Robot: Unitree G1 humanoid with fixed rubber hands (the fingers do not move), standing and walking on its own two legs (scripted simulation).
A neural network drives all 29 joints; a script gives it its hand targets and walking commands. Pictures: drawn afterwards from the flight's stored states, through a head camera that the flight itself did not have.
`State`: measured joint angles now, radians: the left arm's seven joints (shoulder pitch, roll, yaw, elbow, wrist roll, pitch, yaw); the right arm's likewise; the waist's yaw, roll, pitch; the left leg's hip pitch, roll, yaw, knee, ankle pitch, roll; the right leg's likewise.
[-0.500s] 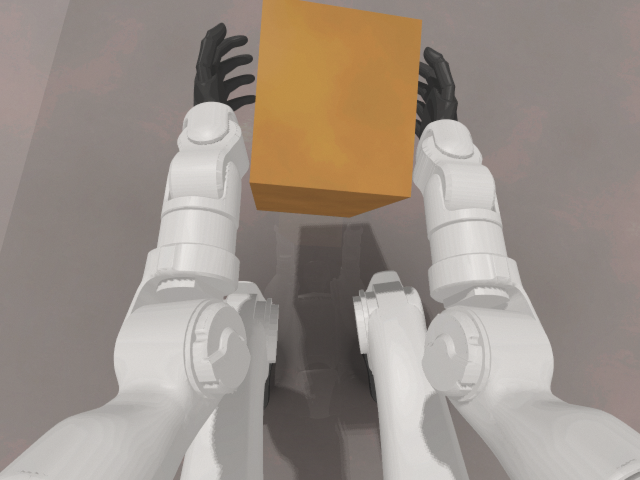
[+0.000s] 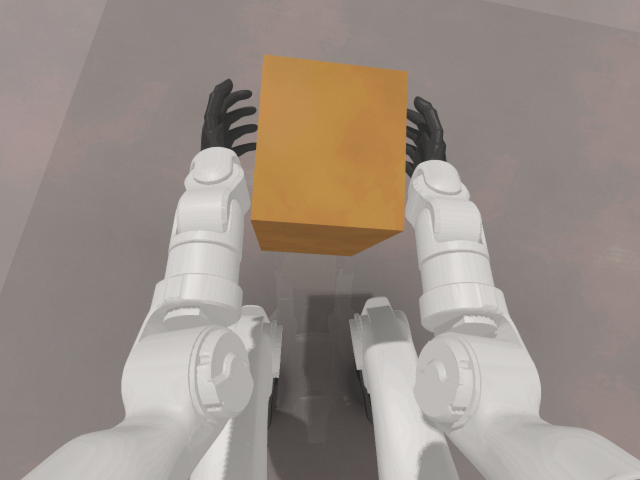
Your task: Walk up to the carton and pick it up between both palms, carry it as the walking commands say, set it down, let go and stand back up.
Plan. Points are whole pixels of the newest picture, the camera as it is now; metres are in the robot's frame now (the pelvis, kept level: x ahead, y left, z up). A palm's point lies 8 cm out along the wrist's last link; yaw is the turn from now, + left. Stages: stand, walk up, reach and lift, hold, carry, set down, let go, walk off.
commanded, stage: reach and lift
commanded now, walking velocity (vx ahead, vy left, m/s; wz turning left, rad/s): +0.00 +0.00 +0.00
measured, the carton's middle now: (318, 180) +0.47 -0.02 -0.13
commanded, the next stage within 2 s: none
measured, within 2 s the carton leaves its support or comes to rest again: neither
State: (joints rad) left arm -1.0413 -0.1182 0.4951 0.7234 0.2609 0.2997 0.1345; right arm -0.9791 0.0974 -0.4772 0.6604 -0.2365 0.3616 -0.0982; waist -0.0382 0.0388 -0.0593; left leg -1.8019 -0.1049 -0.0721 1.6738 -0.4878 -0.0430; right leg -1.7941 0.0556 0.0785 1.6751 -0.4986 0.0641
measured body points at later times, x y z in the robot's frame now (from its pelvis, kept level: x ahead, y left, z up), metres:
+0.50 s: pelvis +0.02 +0.01 +0.06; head +0.22 +0.00 +0.47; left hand +0.48 +0.10 +0.02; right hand +0.46 -0.15 +0.01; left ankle +0.11 +0.12 -0.49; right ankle +0.11 -0.14 -0.49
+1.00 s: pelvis +0.04 +0.00 +0.13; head +0.21 -0.01 +0.54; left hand +0.46 +0.10 +0.08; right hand +0.44 -0.14 +0.07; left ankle +0.11 +0.12 -0.49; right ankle +0.11 -0.14 -0.49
